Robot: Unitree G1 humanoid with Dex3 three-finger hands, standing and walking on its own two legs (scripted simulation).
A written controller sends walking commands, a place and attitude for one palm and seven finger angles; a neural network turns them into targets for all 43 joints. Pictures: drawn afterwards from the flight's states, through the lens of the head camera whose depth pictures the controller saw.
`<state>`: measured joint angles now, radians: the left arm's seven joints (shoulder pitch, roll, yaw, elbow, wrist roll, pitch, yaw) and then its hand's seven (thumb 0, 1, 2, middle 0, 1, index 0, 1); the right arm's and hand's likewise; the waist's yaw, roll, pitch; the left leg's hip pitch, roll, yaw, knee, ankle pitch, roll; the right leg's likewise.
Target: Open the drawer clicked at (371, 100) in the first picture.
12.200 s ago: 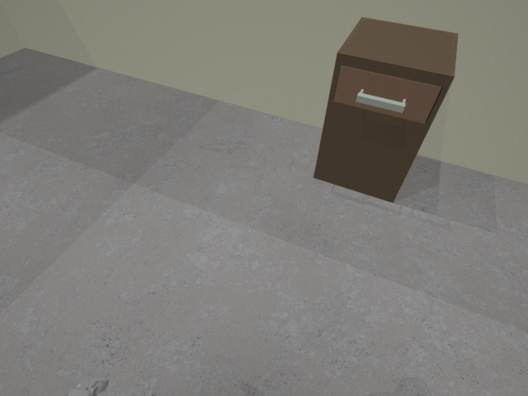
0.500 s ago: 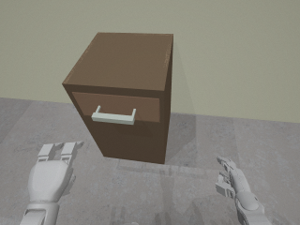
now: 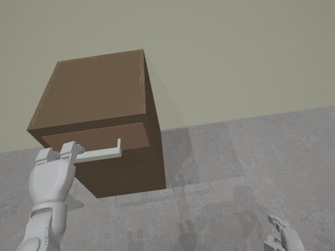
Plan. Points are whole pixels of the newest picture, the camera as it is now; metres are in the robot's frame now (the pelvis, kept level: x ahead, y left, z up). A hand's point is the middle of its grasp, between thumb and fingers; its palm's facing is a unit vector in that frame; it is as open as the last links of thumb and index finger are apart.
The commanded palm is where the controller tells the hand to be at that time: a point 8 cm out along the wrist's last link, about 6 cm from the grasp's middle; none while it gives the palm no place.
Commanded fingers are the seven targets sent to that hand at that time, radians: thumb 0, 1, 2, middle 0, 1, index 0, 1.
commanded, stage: raise the hand with hooked fingers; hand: left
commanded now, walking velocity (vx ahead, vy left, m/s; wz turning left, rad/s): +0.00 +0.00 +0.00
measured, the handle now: (97, 149) +0.50 +0.34 -0.18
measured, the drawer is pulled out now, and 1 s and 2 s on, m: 0.00 0.00 0.00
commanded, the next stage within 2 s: move the hooked fingers above the handle in 0.74 s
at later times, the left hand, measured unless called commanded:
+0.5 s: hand (40, 167) +0.28 +0.31 +0.09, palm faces +0.01 -0.10 -1.00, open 13.9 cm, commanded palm +0.25 +0.31 +0.15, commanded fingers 0.00 -0.50 0.30 -0.30 -1.20 -0.30 -1.20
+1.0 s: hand (43, 170) +0.29 +0.33 +0.06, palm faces -0.06 -0.11 -0.99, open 13.9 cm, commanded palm +0.28 +0.33 +0.12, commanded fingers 0.00 -0.50 0.30 -0.30 -1.20 -0.30 -1.20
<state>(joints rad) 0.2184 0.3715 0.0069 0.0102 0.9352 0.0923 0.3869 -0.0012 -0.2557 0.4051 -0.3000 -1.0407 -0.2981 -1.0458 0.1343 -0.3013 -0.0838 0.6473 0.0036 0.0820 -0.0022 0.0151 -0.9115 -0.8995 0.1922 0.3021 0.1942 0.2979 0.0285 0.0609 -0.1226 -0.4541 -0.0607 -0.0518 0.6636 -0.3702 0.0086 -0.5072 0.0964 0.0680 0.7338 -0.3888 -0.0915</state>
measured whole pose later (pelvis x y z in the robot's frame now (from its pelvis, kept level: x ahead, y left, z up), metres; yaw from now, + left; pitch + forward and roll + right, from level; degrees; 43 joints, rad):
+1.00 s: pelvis -0.02 +0.08 +0.02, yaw +2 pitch +5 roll -1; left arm -0.14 0.43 -0.12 0.22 0.97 0.07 0.10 0.00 -0.49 0.30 -0.32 -1.20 -0.31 -1.20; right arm 0.16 -0.23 0.00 0.60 0.03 0.09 0.00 0.01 -0.91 -0.90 0.20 0.30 0.20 0.30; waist 0.06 0.06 -0.04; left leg -0.30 -0.12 -0.07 0.50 -0.27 0.09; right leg -0.30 0.02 0.05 0.49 -0.27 0.00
